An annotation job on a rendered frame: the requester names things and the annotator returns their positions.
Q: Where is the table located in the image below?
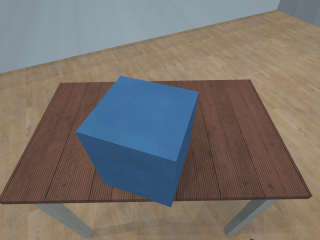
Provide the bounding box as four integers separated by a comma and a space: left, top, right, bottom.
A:
0, 79, 312, 238

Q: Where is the carton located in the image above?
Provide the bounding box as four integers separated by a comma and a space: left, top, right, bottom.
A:
76, 76, 199, 207

